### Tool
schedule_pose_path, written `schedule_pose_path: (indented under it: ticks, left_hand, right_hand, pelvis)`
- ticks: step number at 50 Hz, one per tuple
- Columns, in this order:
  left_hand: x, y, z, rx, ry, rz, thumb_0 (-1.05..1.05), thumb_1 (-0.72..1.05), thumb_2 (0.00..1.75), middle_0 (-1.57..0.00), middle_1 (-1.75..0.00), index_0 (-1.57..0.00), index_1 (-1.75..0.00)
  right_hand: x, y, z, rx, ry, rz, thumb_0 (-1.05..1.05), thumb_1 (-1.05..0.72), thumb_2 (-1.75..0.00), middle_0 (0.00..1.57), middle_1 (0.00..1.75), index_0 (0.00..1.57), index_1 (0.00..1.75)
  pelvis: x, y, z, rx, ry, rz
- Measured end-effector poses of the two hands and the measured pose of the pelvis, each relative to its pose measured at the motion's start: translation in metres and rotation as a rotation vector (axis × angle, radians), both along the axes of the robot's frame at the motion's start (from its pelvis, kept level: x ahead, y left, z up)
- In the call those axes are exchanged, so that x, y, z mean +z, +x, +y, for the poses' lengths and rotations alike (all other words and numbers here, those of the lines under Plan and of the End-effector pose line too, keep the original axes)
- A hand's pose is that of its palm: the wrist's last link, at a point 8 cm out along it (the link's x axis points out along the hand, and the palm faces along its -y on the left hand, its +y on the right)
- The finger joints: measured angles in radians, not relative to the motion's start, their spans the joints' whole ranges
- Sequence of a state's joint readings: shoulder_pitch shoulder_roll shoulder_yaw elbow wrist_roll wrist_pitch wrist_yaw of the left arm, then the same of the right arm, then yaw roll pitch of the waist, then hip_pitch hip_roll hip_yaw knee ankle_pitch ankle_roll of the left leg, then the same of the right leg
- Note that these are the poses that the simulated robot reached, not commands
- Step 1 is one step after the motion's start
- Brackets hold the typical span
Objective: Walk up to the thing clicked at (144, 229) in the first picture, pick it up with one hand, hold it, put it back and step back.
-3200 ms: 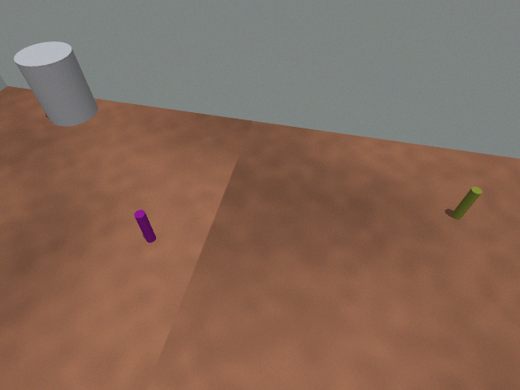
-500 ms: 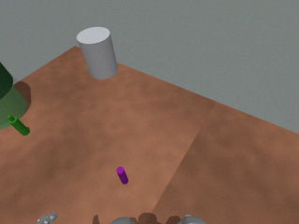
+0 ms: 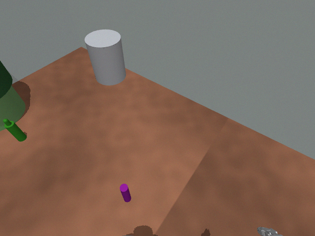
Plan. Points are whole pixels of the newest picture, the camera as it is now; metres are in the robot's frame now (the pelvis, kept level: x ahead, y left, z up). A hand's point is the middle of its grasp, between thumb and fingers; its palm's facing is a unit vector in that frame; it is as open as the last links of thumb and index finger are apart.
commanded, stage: walk up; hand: left
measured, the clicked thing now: (125, 193) +0.43 +0.20 -0.67
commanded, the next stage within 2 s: stand in 1.00 s
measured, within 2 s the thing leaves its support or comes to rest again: neither
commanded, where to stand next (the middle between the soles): +0.07 +0.01 m, yaw -3 degrees
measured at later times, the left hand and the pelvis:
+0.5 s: hand out of the picture +0.09 +0.27 -0.14, palm faces -0.03 -0.94 -0.33, open 7.4 cm; pelvis +0.01 +0.01 +0.02, yaw +0 degrees
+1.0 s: hand out of the picture +0.11 +0.26 -0.14, palm faces -0.03 -0.94 -0.33, open 7.4 cm; pelvis +0.02 +0.01 +0.02, yaw +0 degrees
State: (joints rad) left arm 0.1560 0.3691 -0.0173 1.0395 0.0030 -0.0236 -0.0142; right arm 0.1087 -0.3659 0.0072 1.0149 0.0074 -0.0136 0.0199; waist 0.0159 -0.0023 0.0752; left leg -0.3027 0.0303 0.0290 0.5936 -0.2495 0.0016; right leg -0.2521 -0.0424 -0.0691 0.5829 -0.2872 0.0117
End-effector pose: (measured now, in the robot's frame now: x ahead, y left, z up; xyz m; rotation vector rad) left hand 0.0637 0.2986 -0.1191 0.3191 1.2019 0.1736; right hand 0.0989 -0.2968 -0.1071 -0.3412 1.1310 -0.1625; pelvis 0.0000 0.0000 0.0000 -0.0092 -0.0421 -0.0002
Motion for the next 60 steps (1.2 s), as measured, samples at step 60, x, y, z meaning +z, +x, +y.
schedule_pose_path:
  ticks: [60]
  left_hand:
    - [0.017,0.046,0.004,0.0,-0.006,0.019,0.01,0.91,0.89,-0.2,-0.3,-0.2,-0.3]
  right_hand:
    - [0.01,0.009,0.013,-0.069,0.014,0.068,0.0,-0.91,-0.9,0.2,0.3,0.2,0.3]
  pelvis:
    - [0.02,0.031,0.011,-0.006,0.008,0.014]
